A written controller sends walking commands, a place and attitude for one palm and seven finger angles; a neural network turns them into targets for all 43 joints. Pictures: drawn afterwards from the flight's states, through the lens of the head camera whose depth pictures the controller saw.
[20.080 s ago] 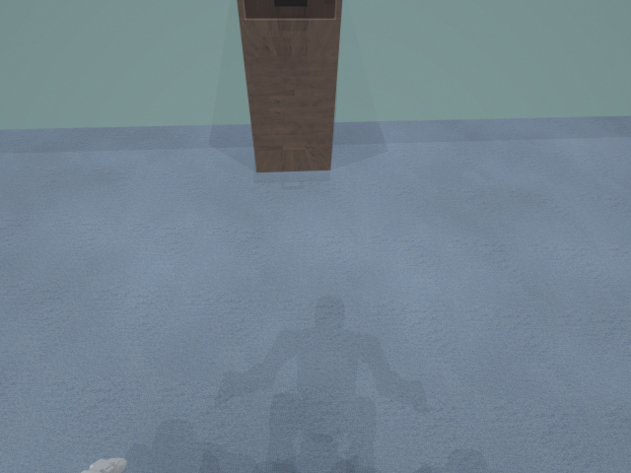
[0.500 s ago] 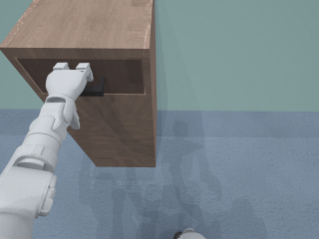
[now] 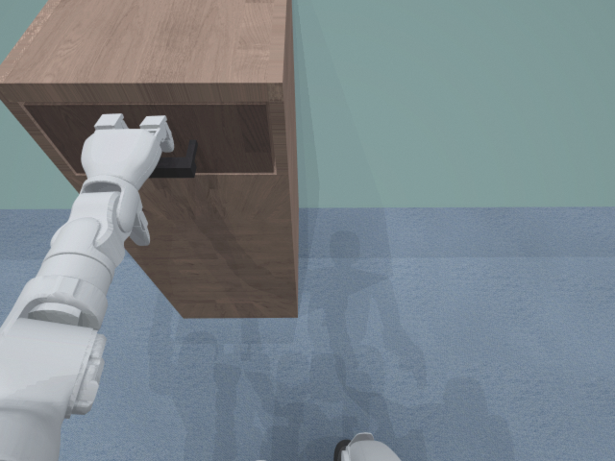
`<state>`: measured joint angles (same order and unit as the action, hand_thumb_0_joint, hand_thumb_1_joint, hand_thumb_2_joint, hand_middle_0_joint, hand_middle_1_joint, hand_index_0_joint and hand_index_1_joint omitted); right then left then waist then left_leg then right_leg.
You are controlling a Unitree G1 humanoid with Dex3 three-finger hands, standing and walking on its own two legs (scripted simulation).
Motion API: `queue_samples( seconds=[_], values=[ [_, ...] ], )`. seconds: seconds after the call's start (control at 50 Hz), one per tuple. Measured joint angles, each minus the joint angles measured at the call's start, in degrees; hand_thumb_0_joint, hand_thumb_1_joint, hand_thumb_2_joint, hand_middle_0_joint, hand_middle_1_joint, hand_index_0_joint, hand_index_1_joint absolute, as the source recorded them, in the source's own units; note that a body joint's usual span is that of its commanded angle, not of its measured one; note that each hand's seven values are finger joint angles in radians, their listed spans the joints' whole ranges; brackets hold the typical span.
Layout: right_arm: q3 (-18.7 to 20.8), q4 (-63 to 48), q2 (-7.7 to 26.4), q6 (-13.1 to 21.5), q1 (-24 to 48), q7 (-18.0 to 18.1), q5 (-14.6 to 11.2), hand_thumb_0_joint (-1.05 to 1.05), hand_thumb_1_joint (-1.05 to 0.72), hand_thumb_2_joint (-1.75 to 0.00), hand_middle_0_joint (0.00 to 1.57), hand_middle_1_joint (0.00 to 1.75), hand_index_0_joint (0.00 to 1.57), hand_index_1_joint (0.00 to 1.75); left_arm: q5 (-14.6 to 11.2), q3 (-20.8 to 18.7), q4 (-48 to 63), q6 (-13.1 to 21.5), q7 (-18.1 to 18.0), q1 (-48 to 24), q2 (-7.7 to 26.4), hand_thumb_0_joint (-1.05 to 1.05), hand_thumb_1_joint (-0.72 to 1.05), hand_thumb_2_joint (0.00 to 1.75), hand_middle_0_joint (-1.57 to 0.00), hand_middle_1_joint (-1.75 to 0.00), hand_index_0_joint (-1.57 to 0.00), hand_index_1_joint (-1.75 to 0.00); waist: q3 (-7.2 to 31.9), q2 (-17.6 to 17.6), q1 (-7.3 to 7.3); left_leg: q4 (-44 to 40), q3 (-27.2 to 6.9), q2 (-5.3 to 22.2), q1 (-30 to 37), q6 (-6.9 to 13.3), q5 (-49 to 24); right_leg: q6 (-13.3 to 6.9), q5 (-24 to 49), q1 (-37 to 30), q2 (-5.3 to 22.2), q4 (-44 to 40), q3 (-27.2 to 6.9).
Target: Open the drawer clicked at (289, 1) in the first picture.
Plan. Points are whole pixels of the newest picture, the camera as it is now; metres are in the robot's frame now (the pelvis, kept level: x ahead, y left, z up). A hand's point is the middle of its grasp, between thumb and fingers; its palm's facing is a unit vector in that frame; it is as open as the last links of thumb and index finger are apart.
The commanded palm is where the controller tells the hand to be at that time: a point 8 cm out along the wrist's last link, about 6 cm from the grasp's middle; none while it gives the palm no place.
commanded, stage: lift the fingers back up to retry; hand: left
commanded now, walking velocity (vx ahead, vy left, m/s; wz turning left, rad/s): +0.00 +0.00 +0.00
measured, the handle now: (157, 157) +0.53 +0.22 +0.06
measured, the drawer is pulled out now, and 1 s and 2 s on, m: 0.00 0.00 0.00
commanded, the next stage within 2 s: re-aim the fingers above the handle in 0.84 s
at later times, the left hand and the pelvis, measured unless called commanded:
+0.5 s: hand (131, 167) +0.48 +0.23 +0.09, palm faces +0.02 -0.02 -1.00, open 13.8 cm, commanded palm +0.44 +0.23 +0.15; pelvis +0.02 +0.01 +0.02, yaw +1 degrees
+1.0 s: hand (120, 169) +0.46 +0.23 +0.11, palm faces -0.02 -0.01 -1.00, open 13.9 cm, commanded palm +0.44 +0.23 +0.17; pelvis +0.03 +0.00 +0.02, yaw +2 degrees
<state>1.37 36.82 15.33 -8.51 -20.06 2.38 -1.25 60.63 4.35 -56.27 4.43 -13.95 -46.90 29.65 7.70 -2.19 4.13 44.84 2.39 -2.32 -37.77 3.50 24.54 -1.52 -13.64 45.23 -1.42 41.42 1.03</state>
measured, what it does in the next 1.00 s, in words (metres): stands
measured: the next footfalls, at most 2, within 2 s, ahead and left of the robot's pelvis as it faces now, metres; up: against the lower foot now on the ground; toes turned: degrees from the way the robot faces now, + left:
none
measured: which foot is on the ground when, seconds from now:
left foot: down 0.00-1.00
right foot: down 0.00-1.00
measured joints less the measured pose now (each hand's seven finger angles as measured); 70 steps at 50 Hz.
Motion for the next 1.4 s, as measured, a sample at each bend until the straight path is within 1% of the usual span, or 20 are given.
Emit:
queue_samples(
  seconds=[0.12,0.28,0.4,0.48,0.54,0.6,0.68,0.76,0.82,0.94,1.06,1.24,1.34,1.4],
  values=[
    [-0.1,0.5,-0.1,0.0,0.3,0.0,0.0,0.01,-0.9,-0.9,0.21,0.3,0.21,0.3,0.2,-0.5,0.8,0.8,-0.7,0.9,-0.2,0.0,-0.49,0.3,-0.19,-1.25,-0.32,-1.2,-0.2,0.1,-0.14,-0.4,-0.1,0.0,0.5,0.1,-0.1,0.1,0.1,-0.5,0.0,-0.4,0.0],
    [0.7,0.4,-0.3,0.0,1.1,-0.1,0.4,0.01,-0.9,-0.9,0.21,0.3,0.21,0.3,-0.2,-1.7,2.9,1.6,0.5,3.4,-0.6,0.0,-0.49,0.3,-0.23,-1.21,-0.32,-1.2,-0.6,-0.4,-0.22,-2.8,-0.1,-0.1,3.3,0.1,-0.6,0.2,0.4,-3.3,0.0,-2.5,-0.1],
    [1.0,0.6,-0.5,-0.1,1.8,-0.2,0.5,0.01,-0.9,-0.9,0.21,0.3,0.21,0.3,-0.4,-1.8,5.7,2.4,0.7,5.2,-1.5,0.0,-0.49,0.3,-0.28,-1.2,-0.32,-1.2,-1.1,-0.7,-0.91,-5.2,-0.5,-0.3,6.6,0.1,-1.1,0.3,0.4,-6.5,0.1,-4.5,0.1],
    [1.3,0.9,-0.6,-0.2,2.5,-0.5,0.5,0.01,-0.9,-0.9,0.21,0.3,0.21,0.3,-0.6,-0.9,7.3,1.5,0.9,5.1,-1.9,0.0,-0.49,0.3,-0.3,-1.2,-0.32,-1.2,-1.2,-1.0,-1.55,-6.7,-0.9,-0.4,8.5,0.0,-1.4,0.4,0.4,-8.4,0.3,-5.7,0.4],
    [1.2,1.1,-0.6,-0.6,3.1,-0.8,0.5,0.01,-0.9,-0.9,0.21,0.3,0.21,0.3,-1.3,-0.4,8.4,0.3,1.8,5.0,-2.3,0.0,-0.49,0.3,-0.31,-1.2,-0.32,-1.2,-1.2,-1.3,-2.06,-8.0,-1.1,-0.4,10.2,0.0,-1.6,0.4,0.4,-10.0,0.3,-6.6,0.5],
    [1.1,0.9,-0.5,-1.0,3.9,-1.0,0.3,0.01,-0.9,-0.9,0.21,0.3,0.21,0.3,-1.9,0.3,9.7,-0.8,3.6,5.0,-2.6,0.0,-0.49,0.3,-0.31,-1.2,-0.32,-1.2,-1.2,-1.6,-2.53,-9.3,-1.2,-0.5,11.9,0.0,-1.9,0.4,0.4,-11.7,0.3,-7.6,0.6],
    [0.6,0.5,-0.5,-1.7,5.0,-0.7,0.0,0.01,-0.9,-0.9,0.21,0.3,0.21,0.3,-2.6,1.0,11.4,-1.2,6.2,5.3,-2.6,0.0,-0.49,0.3,-0.32,-1.2,-0.32,-1.2,-1.6,-1.8,-3.04,-11.0,-1.3,-0.5,14.2,-0.1,-2.4,0.3,0.5,-13.7,0.3,-8.7,0.6],
    [0.3,-0.2,-0.5,-1.9,5.8,-0.6,0.0,0.01,-0.9,-0.9,0.21,0.3,0.21,0.3,-3.0,1.0,12.9,-0.5,8.1,5.9,-2.6,0.0,-0.49,0.3,-0.32,-1.2,-0.31,-1.2,-1.8,-1.7,-3.61,-12.3,-1.3,-0.5,15.7,-0.2,-2.8,0.2,0.6,-14.9,0.3,-9.5,0.5],
    [0.3,-0.6,-0.5,-2.0,6.2,-0.7,0.0,0.01,-0.9,-0.9,0.21,0.3,0.21,0.3,-3.3,0.8,14.6,0.1,8.8,7.3,-2.5,0.0,-0.49,0.3,-0.32,-1.2,-0.31,-1.2,-1.8,-1.6,-4.09,-12.9,-1.3,-0.4,16.3,-0.3,-3.0,0.1,0.7,-15.4,0.2,-9.8,0.5],
    [0.4,-0.6,-0.3,-1.8,7.0,-0.8,0.1,0.01,-0.9,-0.9,0.21,0.3,0.21,0.3,-3.1,1.1,16.0,1.4,8.4,9.1,-2.2,0.0,-0.49,0.3,-0.32,-1.2,-0.31,-1.2,-2.4,-1.2,-4.73,-12.9,-1.7,-0.4,16.5,-0.5,-3.2,-0.2,0.7,-15.7,0.3,-9.7,0.9],
    [0.7,0.3,-0.3,-0.9,7.1,-0.4,0.2,0.01,-0.9,-0.9,0.21,0.3,0.21,0.3,-3.0,2.1,14.0,1.9,7.1,7.2,-1.9,0.0,-0.49,0.3,-0.32,-1.2,-0.32,-1.2,-3.0,-1.0,-4.58,-12.1,-2.4,-0.6,15.6,-0.7,-3.3,-0.4,0.7,-15.2,0.5,-9.2,1.6],
    [0.5,1.0,-0.3,-0.7,5.4,-0.3,0.2,0.01,-0.9,-0.9,0.21,0.3,0.21,0.3,-2.4,1.4,9.2,1.3,6.6,3.2,-1.6,0.0,-0.49,0.3,-0.32,-1.2,-0.32,-1.2,-2.8,-1.0,-3.0,-11.6,-1.8,-0.5,14.3,-0.7,-3.4,-0.4,1.0,-13.7,0.4,-8.7,1.1],
    [0.6,1.0,-0.2,-1.1,4.0,-0.4,0.2,0.01,-0.9,-0.9,0.21,0.3,0.21,0.3,-2.1,0.3,8.9,1.7,6.6,3.6,-2.0,0.0,-0.49,0.3,-0.32,-1.2,-0.31,-1.2,-2.6,-1.2,-2.43,-11.9,-1.0,-0.4,14.2,-0.7,-3.4,-0.4,1.3,-13.2,0.2,-8.7,0.3],
    [0.8,1.1,-0.3,-1.2,3.3,-0.4,0.2,0.01,-0.9,-0.9,0.21,0.3,0.21,0.29,-1.8,-0.5,9.6,2.1,6.0,4.6,-2.1,0.0,-0.49,0.3,-0.32,-1.2,-0.32,-1.2,-2.5,-1.2,-2.26,-12.0,-0.6,-0.3,14.2,-0.7,-3.5,-0.4,1.4,-13.0,0.0,-8.8,-0.1]
  ],
)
